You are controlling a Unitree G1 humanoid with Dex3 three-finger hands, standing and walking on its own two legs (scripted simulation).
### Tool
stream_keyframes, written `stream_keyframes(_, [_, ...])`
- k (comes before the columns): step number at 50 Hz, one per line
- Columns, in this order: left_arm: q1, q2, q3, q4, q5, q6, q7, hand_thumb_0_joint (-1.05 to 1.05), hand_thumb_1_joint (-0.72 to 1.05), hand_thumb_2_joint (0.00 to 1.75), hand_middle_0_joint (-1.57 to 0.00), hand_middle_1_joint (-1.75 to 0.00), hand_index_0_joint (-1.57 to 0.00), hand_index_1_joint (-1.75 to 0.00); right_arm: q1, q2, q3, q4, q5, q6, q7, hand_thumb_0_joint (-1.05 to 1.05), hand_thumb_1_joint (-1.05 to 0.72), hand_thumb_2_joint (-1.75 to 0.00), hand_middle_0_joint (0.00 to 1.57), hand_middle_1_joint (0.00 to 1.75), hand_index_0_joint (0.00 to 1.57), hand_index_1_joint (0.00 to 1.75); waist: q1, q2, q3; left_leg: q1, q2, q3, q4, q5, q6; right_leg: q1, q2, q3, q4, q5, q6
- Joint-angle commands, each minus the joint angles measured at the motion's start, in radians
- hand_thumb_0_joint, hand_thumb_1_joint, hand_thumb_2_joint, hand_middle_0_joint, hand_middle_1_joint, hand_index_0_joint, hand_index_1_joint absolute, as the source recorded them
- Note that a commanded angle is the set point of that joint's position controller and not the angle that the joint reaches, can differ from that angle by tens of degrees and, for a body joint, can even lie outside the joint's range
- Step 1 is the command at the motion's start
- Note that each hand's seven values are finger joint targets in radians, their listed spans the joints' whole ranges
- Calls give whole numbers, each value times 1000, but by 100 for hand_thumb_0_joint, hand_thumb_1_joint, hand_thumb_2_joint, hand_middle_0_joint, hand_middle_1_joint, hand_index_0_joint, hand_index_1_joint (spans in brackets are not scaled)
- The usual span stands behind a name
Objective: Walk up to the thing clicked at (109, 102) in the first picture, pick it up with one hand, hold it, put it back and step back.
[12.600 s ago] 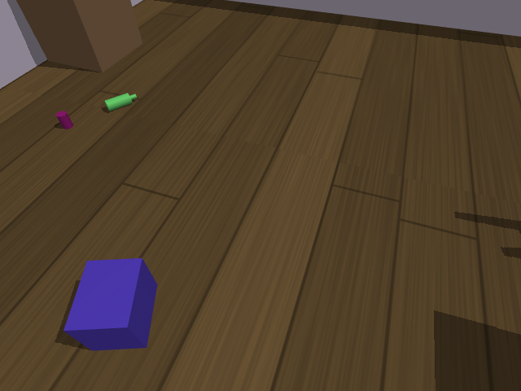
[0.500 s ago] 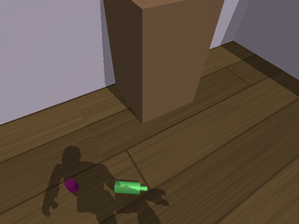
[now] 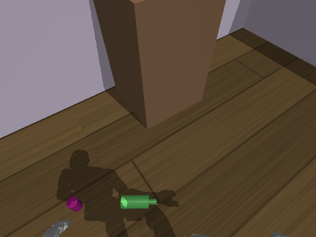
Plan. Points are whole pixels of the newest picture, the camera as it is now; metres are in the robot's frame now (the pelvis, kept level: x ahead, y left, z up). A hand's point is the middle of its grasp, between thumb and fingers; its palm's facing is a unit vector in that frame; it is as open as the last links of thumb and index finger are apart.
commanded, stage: walk up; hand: left
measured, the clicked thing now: (139, 201) +0.38 +0.14 -0.72
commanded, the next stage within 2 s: none
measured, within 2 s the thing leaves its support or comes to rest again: neither
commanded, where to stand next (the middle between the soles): +0.03 -0.02 m, yaw +1 degrees
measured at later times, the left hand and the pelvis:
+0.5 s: hand out of the picture +0.11 +0.24 -0.13, palm faces +0.01 -0.94 -0.33, open 7.4 cm; pelvis +0.01 -0.01 +0.02, yaw +0 degrees
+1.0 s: hand out of the picture +0.07 +0.24 -0.14, palm faces +0.03 -0.95 -0.31, open 7.4 cm; pelvis +0.00 -0.01 +0.02, yaw +0 degrees
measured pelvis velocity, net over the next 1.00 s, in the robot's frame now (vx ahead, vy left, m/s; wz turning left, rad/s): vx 0.00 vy -0.01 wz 0.00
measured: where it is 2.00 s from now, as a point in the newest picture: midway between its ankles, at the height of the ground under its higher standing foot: outside the picture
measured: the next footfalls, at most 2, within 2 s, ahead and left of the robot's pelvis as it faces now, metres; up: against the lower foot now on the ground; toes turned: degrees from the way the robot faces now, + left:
right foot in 1.38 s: +0.01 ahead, -0.20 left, +0.00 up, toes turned +2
left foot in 1.78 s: +0.02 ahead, +0.15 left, +0.00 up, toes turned +1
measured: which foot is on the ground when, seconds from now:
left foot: down 0.00-1.00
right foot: down 0.00-1.00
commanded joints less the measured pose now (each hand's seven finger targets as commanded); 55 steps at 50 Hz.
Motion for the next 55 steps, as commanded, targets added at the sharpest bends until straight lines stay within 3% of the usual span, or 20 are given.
stream_keyframes(1, [-5, 186, 45, -58, -26, -4, 10, 0, 90, 90, -20, -30, -20, -30, 13, -283, -67, -32, -26, -49, -20, 0, -90, -90, 20, 30, 20, 30, 27, 55, -159, 68, 268, -316, -248, 378, 126, 20, -36, 70, -31, 154, -25])
stream_keyframes(2, [-9, 208, 53, -31, -17, -1, 13, 0, 90, 90, -20, -30, -20, -30, -34, -285, -64, -36, -18, -50, -15, 0, -90, -90, 20, 30, 20, 30, 31, 73, -134, 1, 286, -280, -212, 417, 161, 100, -38, 57, -48, 14, -21])
stream_keyframes(4, [-35, 212, 55, -26, -13, -14, 5, 0, 90, 90, -20, -30, -20, -30, -26, -244, -49, -25, -12, -51, -12, 0, -90, -90, 20, 30, 20, 30, 20, 73, -169, 49, 181, -138, -169, 495, 78, 155, -71, 80, -129, 235, -51])
stream_keyframes(5, [-50, 221, 56, -20, -15, -18, 2, 0, 90, 90, -20, -30, -20, -30, -15, -233, -46, -20, -11, -48, -14, 0, -90, -90, 20, 30, 20, 30, 6, 89, -169, 33, 142, -107, -172, 497, 45, 186, -80, 84, -133, 343, -61])
stream_keyframes(7, [-45, 224, 54, -9, -18, -21, 2, 0, 90, 90, -20, -30, -20, -30, -16, -219, -40, -10, -6, -45, -14, 0, -90, -90, 20, 30, 20, 30, 9, 91, -203, 56, 120, -82, -176, 478, 24, 227, -101, 86, -141, 424, -74])
stream_keyframes(10, [-63, 218, 50, 14, -15, -17, 2, 0, 90, 90, -20, -30, -20, -30, -39, -208, -37, -4, -8, -36, -14, 0, -90, -90, 20, 30, 20, 30, 9, 27, -197, 54, 125, -90, -200, 347, 34, 222, -105, 100, -194, 346, -68])
stream_keyframes(14, [-80, 211, 46, 41, -15, -19, 0, 0, 90, 90, -20, -30, -20, -30, -54, -201, -28, 18, -9, -33, -11, 0, -90, -90, 20, 30, 20, 30, 7, 3, -159, 49, 116, -86, -240, 278, 27, 209, -109, 120, -256, 287, -59])
stream_keyframes(19, [-85, 213, 48, 70, -12, -25, 2, 0, 90, 90, -20, -30, -20, -30, -49, -204, -26, 47, -9, -33, -9, 0, -90, -90, 20, 30, 20, 30, -4, -30, -197, 114, 116, -70, -254, 327, 22, 222, -116, 121, -285, 336, -57])
stream_keyframes(26, [-81, 204, 51, 103, -16, -24, 2, 0, 90, 90, -20, -30, -20, -30, -70, -198, -22, 74, -10, -28, -6, 0, -90, -90, 20, 30, 20, 30, 4, -15, -150, 114, 118, -75, -305, 271, 15, 194, -108, 119, -340, 225, -42])
stream_keyframes(37, [-62, 200, 56, 126, -10, -25, 2, 0, 90, 90, -20, -30, -20, -30, -78, -195, -22, 101, -14, -30, -8, 0, -90, -90, 20, 30, 20, 30, 5, -3, -148, 88, 126, -85, -340, 252, 16, 221, -104, 107, -351, 231, -34])
stream_keyframes(46, [-56, 194, 56, 136, -11, -22, 0, 0, 90, 90, -20, -30, -20, -30, -71, -189, -16, 115, -16, -33, -6, 0, -90, -90, 20, 30, 20, 30, 7, 2, -128, 60, 123, -94, -361, 186, 14, 205, -104, 118, -371, 155, -28])
stream_keyframes(54, [-43, 191, 54, 140, -12, -23, 0, 0, 90, 90, -20, -30, -20, -30, -74, -188, -17, 116, -15, -34, -7, 0, -90, -90, 20, 30, 20, 30, 9, 1, -144, 79, 123, -90, -348, 243, 16, 212, -103, 112, -358, 216, -24])
stream_keyframes(55, [-65, 278, 105, 80, 21, 12, -12, 0, 90, 90, -20, -30, -20, -30, -21, -266, -51, 112, -10, -23, -41, 0, -90, -90, 20, 30, 20, 30, 0, -99, -41, 22, 148, -111, -253, 464, 42, 124, -78, 72, -235, 424, -30])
